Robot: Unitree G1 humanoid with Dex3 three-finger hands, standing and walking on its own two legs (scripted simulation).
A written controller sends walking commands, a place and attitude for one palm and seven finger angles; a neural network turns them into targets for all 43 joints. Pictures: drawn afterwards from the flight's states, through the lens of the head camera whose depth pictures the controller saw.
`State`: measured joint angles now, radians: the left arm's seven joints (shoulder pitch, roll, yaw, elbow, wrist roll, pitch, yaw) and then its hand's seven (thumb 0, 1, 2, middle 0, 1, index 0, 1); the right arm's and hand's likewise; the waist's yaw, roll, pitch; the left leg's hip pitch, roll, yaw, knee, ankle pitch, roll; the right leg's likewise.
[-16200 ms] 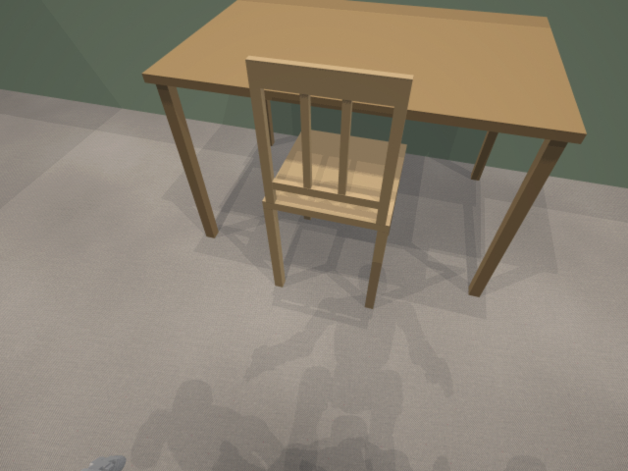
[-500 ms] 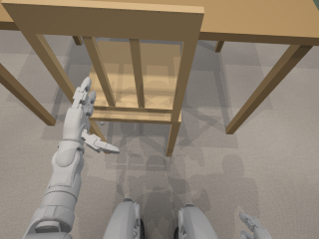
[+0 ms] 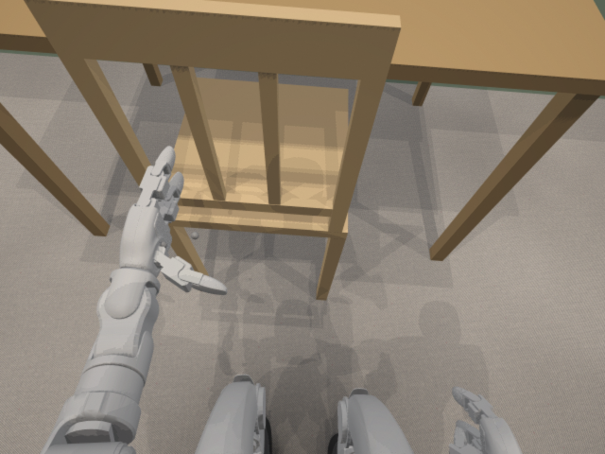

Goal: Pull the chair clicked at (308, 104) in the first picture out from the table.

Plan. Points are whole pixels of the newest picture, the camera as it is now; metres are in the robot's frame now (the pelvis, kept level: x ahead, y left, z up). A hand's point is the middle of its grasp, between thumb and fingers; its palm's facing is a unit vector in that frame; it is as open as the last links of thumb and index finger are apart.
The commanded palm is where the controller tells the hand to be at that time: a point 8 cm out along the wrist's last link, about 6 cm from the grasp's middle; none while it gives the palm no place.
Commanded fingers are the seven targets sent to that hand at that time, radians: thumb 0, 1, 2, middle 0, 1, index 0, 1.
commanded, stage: push the fingers through the gap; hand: left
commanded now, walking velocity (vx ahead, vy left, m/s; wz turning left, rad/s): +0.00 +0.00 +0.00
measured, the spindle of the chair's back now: (204, 144) +0.53 +0.15 +0.03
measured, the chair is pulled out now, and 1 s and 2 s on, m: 0.00 0.00 0.00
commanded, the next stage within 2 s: hook a spindle and tug to test in 1.54 s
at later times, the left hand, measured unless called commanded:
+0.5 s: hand (202, 202) +0.43 +0.14 +0.03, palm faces -0.06 -1.00 -0.05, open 16.9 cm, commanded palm +0.42 +0.19 +0.03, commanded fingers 0.00 -0.50 0.30 -0.06 -0.08 -0.06 -0.08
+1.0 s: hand (215, 169) +0.49 +0.13 +0.03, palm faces -0.04 -1.00 -0.05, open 16.9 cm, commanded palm +0.47 +0.18 +0.02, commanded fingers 0.00 -0.50 0.30 -0.06 -0.08 -0.06 -0.08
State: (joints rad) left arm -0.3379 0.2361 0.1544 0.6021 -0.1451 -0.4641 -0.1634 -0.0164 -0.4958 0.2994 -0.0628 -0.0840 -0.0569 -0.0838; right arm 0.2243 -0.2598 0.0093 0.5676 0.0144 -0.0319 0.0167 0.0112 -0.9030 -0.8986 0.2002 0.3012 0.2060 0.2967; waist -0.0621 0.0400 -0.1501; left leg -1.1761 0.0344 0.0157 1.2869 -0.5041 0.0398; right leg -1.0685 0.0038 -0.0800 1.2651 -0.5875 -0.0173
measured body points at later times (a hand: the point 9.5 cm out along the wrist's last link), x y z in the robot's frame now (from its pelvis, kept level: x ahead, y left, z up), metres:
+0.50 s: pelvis +0.00 +0.00 +0.00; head +0.13 +0.01 +0.43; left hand +0.43 +0.20 +0.03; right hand +0.08 -0.26 -0.12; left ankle +0.05 +0.10 -0.62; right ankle +0.01 -0.12 -0.62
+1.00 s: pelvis +0.00 +0.00 -0.01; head +0.15 +0.01 +0.41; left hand +0.49 +0.19 +0.03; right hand +0.04 -0.26 -0.13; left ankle +0.05 +0.10 -0.62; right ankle +0.01 -0.12 -0.62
